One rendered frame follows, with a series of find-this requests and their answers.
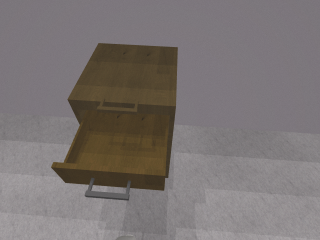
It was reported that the handle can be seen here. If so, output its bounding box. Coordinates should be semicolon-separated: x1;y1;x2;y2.
84;178;131;201
96;106;138;115

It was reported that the cabinet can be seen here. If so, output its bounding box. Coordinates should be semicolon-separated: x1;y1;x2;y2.
67;43;178;178

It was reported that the drawer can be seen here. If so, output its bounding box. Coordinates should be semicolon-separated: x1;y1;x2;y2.
51;110;169;191

